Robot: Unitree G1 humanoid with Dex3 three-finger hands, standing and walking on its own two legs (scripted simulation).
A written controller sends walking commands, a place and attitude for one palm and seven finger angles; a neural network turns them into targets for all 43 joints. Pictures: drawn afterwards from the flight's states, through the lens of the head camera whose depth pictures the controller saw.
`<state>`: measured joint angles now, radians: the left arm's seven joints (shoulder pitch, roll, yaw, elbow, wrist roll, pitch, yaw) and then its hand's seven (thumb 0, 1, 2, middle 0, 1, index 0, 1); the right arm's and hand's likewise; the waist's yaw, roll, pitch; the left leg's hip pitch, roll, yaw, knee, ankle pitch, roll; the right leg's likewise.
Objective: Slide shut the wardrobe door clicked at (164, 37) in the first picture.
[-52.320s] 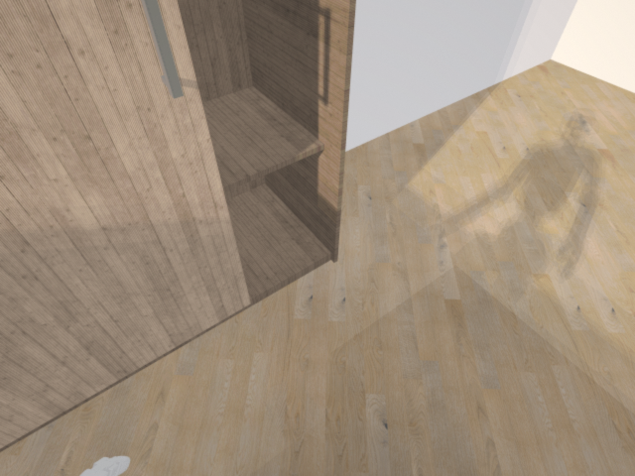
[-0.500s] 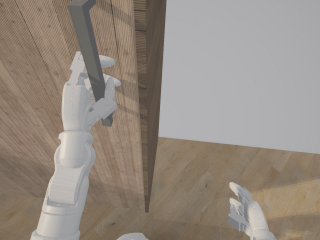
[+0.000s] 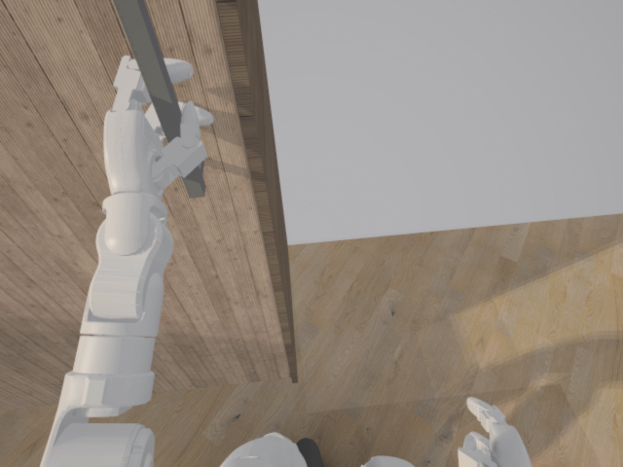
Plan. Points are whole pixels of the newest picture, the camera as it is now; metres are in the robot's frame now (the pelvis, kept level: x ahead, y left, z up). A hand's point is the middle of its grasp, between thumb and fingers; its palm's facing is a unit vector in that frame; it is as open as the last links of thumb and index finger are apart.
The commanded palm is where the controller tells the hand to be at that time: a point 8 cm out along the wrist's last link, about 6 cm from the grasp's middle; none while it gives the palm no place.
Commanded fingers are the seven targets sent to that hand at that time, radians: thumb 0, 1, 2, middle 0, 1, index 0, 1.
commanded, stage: step sideways, sliding the door along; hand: left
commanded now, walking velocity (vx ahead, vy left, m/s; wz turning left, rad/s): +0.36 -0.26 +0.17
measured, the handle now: (168, 92) +0.42 +0.17 +0.27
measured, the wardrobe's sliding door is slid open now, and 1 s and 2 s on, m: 0.00 0.00 0.00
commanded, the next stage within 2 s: stop walking and hold the door there in 0.68 s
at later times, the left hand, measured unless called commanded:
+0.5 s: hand (197, 142) +0.38 +0.14 +0.24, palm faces +0.24 -0.96 -0.11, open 6.0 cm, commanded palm +0.36 +0.13 +0.24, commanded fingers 0.00 0.90 0.90 -0.45 -1.40 -0.45 -1.40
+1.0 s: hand (197, 138) +0.39 +0.14 +0.24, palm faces +0.54 -0.81 -0.24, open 6.0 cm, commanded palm +0.35 +0.18 +0.22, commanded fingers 0.00 0.90 0.90 -0.45 -1.40 -0.45 -1.40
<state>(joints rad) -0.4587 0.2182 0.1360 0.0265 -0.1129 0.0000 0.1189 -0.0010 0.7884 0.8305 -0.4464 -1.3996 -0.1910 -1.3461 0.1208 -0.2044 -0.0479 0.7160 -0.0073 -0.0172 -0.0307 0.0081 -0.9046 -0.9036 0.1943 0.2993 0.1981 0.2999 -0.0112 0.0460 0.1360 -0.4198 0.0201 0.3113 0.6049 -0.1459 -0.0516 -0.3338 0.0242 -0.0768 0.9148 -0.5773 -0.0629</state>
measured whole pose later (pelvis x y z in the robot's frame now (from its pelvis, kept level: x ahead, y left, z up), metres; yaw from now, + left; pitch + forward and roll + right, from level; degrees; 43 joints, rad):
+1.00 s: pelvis +0.06 -0.16 +0.01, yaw +8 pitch -1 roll -1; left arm -0.40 0.41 0.37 0.10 -0.07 -0.18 0.08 -0.12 0.68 0.84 -0.51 -1.43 -0.27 -1.39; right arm 0.03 -0.22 0.00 0.61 0.05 -0.06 -0.02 0.01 -0.90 -0.90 0.20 0.30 0.20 0.30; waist 0.04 0.06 0.18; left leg -0.36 0.12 -0.03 0.93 -0.56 -0.05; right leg -0.38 -0.05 -0.06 0.63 -0.23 0.01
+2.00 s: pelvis +0.02 -0.17 +0.03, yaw +0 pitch +1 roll +0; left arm -0.44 0.51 0.39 0.50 -0.04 -0.19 0.12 -0.10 0.72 0.76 -0.46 -1.40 -0.34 -1.40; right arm 0.26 -0.26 0.02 0.69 0.04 -0.02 -0.09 0.01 -0.90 -0.90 0.20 0.30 0.20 0.30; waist 0.00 0.03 -0.02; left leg -0.28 0.03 0.08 0.51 -0.25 0.01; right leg -0.32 0.01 0.00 0.48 -0.18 0.00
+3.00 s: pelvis -0.03 -0.11 +0.03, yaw +0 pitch +1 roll -1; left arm -0.55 0.45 0.27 0.48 -0.07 -0.13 0.09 -0.09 0.73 0.78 -0.46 -1.40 -0.34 -1.40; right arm 0.25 -0.30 0.02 0.68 0.03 -0.01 -0.10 0.01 -0.90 -0.90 0.20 0.30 0.20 0.30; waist -0.03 0.02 0.00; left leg -0.33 0.02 0.12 0.51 -0.20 0.06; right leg -0.21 0.05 -0.06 0.46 -0.27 -0.04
